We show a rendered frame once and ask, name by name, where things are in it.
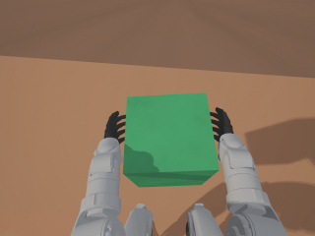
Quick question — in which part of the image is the left robot upper arm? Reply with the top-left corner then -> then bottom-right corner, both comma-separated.
71,216 -> 126,236

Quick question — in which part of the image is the left robot hand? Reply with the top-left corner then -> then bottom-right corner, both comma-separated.
104,111 -> 126,144

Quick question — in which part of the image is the robot right thigh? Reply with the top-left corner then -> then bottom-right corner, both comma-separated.
187,207 -> 223,236

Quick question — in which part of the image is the robot left forearm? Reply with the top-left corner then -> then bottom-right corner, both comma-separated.
70,137 -> 123,236

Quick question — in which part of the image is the right robot hand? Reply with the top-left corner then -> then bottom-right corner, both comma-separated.
210,107 -> 234,142

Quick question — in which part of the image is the right robot upper arm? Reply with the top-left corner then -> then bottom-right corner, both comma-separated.
226,212 -> 288,236

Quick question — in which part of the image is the robot right forearm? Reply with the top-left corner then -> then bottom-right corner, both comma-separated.
218,133 -> 288,236

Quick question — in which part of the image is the robot left shin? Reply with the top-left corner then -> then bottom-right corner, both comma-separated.
129,204 -> 147,214

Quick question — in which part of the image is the carton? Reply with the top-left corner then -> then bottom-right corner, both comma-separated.
123,92 -> 220,188

